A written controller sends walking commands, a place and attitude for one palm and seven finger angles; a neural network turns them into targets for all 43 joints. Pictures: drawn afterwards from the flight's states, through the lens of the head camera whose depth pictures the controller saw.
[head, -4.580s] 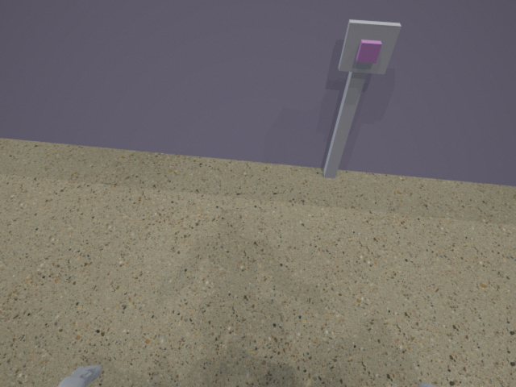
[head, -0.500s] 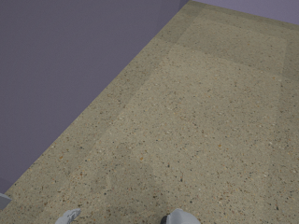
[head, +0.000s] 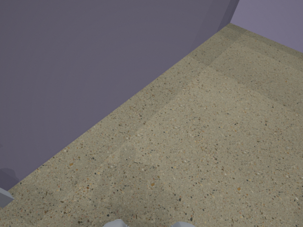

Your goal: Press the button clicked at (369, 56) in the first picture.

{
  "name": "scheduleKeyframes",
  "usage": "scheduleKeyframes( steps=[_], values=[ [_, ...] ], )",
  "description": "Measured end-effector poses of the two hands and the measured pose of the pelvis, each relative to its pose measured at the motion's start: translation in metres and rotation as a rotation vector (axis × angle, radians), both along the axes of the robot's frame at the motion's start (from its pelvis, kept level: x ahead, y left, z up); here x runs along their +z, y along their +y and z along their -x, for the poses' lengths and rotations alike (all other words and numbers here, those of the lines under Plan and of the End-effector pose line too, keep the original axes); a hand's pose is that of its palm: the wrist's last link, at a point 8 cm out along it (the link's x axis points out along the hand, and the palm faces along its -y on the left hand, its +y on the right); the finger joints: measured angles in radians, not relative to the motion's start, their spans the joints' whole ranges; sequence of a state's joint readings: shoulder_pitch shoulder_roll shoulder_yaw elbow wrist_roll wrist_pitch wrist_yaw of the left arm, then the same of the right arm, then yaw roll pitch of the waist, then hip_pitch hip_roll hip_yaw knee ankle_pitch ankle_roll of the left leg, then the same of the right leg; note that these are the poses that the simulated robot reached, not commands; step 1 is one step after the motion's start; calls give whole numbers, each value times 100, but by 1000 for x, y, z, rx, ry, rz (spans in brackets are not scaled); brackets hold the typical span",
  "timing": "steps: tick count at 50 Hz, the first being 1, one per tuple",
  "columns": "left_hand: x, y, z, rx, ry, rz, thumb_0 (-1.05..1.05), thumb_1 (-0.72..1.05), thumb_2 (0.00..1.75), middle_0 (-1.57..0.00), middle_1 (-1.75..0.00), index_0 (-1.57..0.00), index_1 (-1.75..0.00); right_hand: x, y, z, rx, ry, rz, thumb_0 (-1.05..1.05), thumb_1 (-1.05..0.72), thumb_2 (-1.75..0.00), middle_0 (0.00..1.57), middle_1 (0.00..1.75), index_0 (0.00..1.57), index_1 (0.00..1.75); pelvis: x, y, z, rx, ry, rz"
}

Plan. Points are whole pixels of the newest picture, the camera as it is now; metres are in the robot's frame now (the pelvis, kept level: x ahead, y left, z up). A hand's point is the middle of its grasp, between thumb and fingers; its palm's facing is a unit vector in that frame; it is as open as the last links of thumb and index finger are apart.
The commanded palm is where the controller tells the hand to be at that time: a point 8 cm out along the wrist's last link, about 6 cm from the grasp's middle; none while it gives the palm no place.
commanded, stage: turn to face it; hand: left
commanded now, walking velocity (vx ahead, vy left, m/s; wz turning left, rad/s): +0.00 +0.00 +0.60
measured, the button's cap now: out of the picture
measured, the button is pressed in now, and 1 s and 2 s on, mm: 0 0 0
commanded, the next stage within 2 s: take the last steps up to it in 1.32 s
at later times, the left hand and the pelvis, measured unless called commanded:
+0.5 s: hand out of the picture +0.03 +0.14 -0.13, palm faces +0.31 -0.90 -0.30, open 7.4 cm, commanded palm none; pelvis +0.00 -0.08 +0.01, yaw +17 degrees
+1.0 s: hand out of the picture -0.12 +0.15 -0.16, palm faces +0.60 -0.75 -0.27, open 7.4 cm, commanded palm none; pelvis -0.03 -0.06 +0.01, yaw +35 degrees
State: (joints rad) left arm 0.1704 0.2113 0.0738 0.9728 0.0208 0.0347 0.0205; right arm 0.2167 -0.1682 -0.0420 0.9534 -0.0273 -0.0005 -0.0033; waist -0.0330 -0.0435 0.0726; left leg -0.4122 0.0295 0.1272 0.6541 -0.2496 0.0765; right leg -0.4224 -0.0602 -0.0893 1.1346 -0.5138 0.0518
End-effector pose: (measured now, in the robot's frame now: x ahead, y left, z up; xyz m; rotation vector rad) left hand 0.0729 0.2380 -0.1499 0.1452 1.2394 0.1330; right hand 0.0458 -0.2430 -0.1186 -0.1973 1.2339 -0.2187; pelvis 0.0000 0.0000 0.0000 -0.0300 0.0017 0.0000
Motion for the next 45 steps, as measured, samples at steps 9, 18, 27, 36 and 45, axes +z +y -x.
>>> scheduleKeyframes(
  steps=[9, 18, 27, 36, 45],
  values=[
    [28, 15, 11, 97, -12, -62, 0, 91, 90, -20, -30, -20, -30, 9, -4, -35, 90, -3, -25, 1, -91, -90, 20, 30, 20, 30, 15, -9, -6, 82, 19, 6],
    [45, -16, 20, 185, -102, -118, 0, 91, 90, -20, -30, -20, -30, -6, -46, -65, 186, -12, -49, 1, -90, -90, 21, 30, 20, 30, 9, -51, -1, 207, 19, -15],
    [58, -64, 83, 305, -55, -138, 0, 91, 90, -20, -30, -20, -30, -3, -74, -104, 310, -27, -65, 1, -91, -90, 20, 30, 20, 30, 17, -83, -1, 331, -4, -70],
    [47, -84, 151, 459, 35, -91, 0, 90, 89, -20, -30, -20, -30, 1, -43, -141, 495, 7, -48, 1, -91, -90, 20, 30, 20, 30, 18, -84, 6, 459, 8, -78],
    [14, -65, 232, 632, 146, -50, 0, 90, 89, -20, -30, -20, -30, 13, 38, -177, 692, -131, -34, 1, -91, -90, 20, 30, 20, 30, 3, -61, 23, 565, 10, -45]
  ],
)
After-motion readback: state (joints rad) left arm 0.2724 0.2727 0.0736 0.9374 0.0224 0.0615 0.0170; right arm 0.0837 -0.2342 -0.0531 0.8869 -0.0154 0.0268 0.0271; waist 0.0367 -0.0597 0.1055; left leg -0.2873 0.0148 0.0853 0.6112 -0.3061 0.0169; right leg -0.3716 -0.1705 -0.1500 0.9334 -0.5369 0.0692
